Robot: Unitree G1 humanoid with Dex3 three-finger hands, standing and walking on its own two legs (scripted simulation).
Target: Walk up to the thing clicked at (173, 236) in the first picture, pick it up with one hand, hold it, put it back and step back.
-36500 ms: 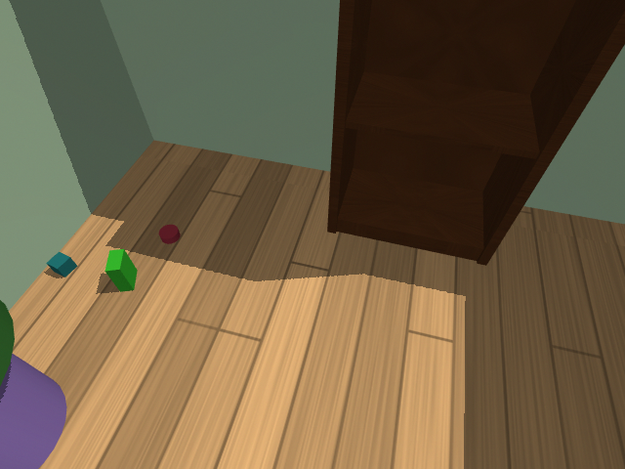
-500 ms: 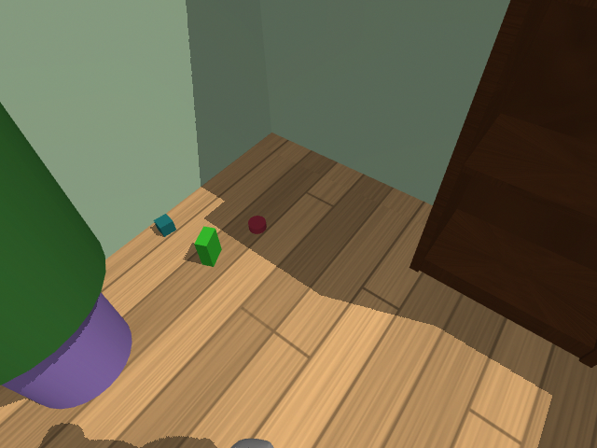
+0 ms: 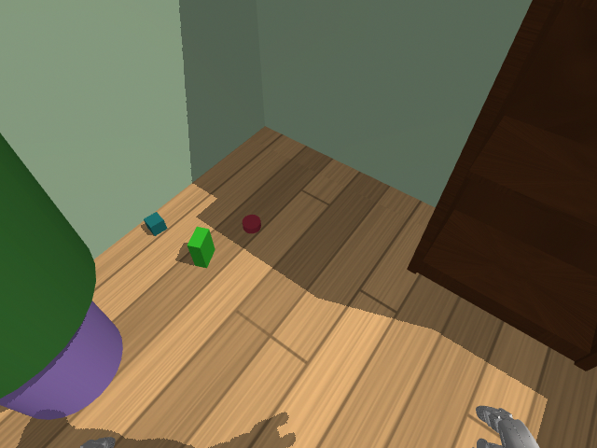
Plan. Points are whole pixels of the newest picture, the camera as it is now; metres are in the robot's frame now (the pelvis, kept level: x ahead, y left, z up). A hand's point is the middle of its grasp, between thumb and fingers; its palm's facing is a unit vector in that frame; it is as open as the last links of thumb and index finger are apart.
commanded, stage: step back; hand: left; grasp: from above
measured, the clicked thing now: (251, 224) +1.03 +0.23 -0.75
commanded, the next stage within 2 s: stand in 0.22 s
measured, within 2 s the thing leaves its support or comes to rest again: neither
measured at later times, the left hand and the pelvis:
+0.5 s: hand out of the picture +0.07 +0.25 -0.15, palm faces -0.03 -0.94 -0.33, open 7.4 cm; pelvis -0.01 +0.00 +0.01, yaw -1 degrees
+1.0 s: hand out of the picture +0.07 +0.26 -0.15, palm faces -0.04 -0.94 -0.34, open 7.4 cm; pelvis +0.00 +0.01 +0.01, yaw +0 degrees
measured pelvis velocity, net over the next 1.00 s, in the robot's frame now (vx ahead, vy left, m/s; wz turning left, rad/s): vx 0.00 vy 0.01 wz -0.01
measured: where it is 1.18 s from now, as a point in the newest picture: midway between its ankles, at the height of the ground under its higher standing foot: outside the picture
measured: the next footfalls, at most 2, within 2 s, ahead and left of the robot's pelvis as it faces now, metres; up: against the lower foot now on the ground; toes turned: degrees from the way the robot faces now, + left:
none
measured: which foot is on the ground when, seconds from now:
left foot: down 0.00-1.00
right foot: down 0.00-1.00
